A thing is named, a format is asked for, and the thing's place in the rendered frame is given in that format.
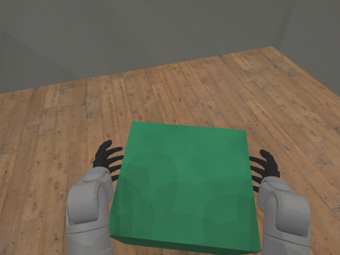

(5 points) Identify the carton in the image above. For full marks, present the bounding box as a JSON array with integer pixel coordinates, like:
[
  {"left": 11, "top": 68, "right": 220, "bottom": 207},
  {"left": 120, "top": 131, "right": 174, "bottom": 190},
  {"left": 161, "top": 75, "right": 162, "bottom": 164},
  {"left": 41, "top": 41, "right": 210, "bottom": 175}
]
[{"left": 108, "top": 121, "right": 261, "bottom": 255}]

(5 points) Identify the right robot forearm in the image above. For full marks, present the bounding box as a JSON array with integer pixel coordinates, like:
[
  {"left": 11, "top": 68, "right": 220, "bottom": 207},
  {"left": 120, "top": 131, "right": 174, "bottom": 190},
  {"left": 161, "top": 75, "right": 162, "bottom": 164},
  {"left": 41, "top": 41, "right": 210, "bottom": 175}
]
[{"left": 256, "top": 176, "right": 311, "bottom": 255}]

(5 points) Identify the left robot forearm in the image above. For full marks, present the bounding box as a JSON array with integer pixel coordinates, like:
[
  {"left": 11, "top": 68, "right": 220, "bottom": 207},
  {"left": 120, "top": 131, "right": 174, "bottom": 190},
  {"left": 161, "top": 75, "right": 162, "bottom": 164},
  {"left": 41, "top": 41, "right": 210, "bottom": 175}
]
[{"left": 66, "top": 167, "right": 114, "bottom": 255}]

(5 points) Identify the right robot hand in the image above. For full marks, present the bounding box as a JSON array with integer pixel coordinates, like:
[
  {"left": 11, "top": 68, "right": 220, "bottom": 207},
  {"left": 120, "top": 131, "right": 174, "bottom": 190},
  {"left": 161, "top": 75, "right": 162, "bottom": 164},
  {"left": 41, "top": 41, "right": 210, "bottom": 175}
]
[{"left": 249, "top": 149, "right": 280, "bottom": 193}]

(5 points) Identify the left robot hand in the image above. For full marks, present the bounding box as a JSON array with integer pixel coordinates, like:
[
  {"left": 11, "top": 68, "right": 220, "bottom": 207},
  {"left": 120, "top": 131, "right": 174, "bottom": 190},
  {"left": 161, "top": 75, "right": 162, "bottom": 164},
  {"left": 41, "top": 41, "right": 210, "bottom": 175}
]
[{"left": 93, "top": 140, "right": 124, "bottom": 182}]

